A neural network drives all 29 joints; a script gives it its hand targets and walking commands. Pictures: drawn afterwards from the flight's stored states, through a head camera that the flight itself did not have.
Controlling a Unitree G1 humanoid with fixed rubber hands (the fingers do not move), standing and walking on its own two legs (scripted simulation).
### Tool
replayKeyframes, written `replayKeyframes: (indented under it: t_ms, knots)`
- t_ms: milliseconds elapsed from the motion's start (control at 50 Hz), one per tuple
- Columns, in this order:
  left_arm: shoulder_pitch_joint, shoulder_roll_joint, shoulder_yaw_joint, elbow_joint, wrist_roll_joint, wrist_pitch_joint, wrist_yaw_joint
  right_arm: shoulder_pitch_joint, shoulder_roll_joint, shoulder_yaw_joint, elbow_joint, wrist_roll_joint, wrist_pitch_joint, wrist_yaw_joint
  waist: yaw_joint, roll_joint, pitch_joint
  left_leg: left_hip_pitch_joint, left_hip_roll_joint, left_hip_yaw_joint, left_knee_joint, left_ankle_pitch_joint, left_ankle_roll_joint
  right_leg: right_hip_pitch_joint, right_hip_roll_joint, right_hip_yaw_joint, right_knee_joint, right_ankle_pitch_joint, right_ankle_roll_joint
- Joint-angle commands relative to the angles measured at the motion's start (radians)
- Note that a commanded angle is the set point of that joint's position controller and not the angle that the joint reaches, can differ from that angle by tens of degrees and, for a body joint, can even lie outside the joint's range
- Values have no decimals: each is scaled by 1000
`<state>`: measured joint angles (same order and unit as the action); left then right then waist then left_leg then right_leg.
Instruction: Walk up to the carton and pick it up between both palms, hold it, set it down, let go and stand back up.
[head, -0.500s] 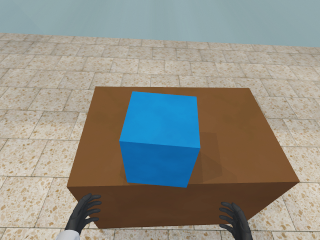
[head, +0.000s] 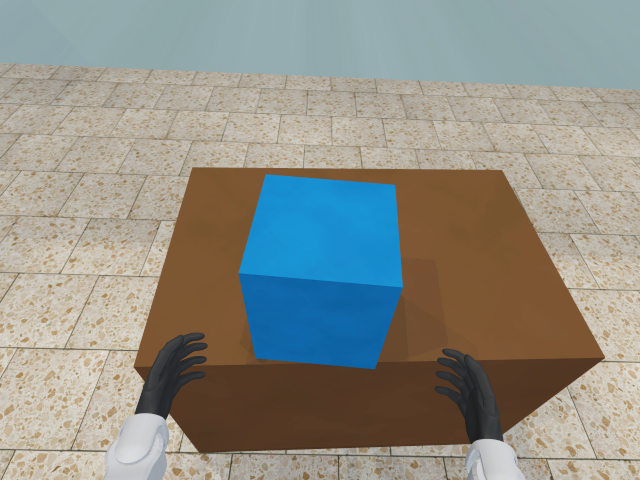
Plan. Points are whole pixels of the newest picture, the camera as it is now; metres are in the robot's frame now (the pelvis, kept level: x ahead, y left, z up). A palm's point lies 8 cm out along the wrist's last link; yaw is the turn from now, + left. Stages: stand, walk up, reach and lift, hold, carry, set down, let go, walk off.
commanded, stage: reach and lift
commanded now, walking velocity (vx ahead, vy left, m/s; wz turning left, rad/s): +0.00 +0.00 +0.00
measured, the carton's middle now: (322, 275) +0.45 +0.04 -0.06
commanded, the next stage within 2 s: none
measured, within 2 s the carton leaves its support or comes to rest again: neither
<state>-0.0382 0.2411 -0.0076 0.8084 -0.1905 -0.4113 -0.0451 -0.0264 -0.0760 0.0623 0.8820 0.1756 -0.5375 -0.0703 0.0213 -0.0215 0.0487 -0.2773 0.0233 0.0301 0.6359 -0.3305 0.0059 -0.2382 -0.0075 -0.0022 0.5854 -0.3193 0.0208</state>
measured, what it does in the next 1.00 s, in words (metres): stands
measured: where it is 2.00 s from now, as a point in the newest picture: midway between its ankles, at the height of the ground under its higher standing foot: outside the picture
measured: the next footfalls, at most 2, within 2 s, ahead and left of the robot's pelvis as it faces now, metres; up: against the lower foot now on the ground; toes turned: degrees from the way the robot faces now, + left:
none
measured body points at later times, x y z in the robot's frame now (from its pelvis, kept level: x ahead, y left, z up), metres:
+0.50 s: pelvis +0.00 +0.00 +0.00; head +0.02 +0.02 +0.45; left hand +0.31 +0.24 -0.01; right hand +0.32 -0.17 +0.00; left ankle +0.01 +0.11 -0.73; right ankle +0.00 -0.14 -0.73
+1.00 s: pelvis +0.00 -0.01 +0.01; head +0.02 +0.01 +0.46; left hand +0.39 +0.24 +0.06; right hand +0.39 -0.16 +0.06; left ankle +0.01 +0.11 -0.73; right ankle +0.00 -0.14 -0.73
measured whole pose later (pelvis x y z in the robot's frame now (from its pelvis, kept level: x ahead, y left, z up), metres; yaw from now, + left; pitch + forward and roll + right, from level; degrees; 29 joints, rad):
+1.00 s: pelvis +0.00 -0.01 +0.01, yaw +0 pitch +6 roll -1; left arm -0.62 0.31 0.01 1.05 -0.25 -0.16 -0.04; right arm -0.58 -0.16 0.12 0.97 0.34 -0.17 -0.16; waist 0.03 -0.02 -0.08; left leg -0.38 0.04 0.02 0.53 -0.25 -0.01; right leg -0.33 0.01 -0.01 0.45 -0.23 0.01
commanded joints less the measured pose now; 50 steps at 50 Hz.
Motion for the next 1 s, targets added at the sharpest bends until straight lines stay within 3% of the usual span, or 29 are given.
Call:
replayKeyframes:
  t_ms: [0, 180, 440, 460, 480, 500, 640, 980]
  knots:
    - [-209, 125, 36, -152, -12, -82, 5, -202, -68, -13, -151, 10, -79, -3, -3, 64, -232, 95, -31, -2, -64, 310, -61, -12, 28, 8, -77, 144, -38]
    - [-337, 140, 29, -121, -34, -80, 18, -339, -92, -14, -122, 34, -57, -16, -9, 69, -309, 79, -27, -6, -52, 319, -63, -38, 33, 2, -62, 141, -38]
    - [-516, 158, 40, -99, -46, 4, 14, -516, -122, -14, -134, 66, 65, -41, -7, 81, -414, 113, -22, -8, -69, 426, -72, -19, 36, -7, -99, 211, -34]
    - [-599, 210, 65, -144, -57, 7, 29, -582, -108, 45, -158, 91, 87, -33, 47, 133, -464, 117, -7, -4, -72, 448, -87, -43, 41, 1, -98, 174, -59]
    - [-569, 194, 43, -112, -60, 24, 35, -585, -125, 10, -140, 103, 106, -32, 9, 124, -452, 142, -8, -10, -79, 467, -91, -29, 48, -4, -113, 178, -61]
    - [-595, 190, 44, -117, -67, 36, 34, -595, -129, 20, -147, 102, 121, -36, 19, 110, -455, 144, -8, -11, -80, 472, -87, -38, 46, -4, -121, 187, -59]
    - [-700, 195, 51, -69, -54, 114, 7, -685, -150, 11, -115, 118, 181, -67, -3, 83, -486, 189, -12, -6, -80, 548, -82, -11, 42, -4, -159, 266, -48]
    - [-1045, 252, 57, 64, -66, 204, 12, -980, -204, 28, -100, 173, 334, -90, 12, 80, -622, 153, -23, 21, -106, 553, -74, 12, 37, -10, -167, 326, -23]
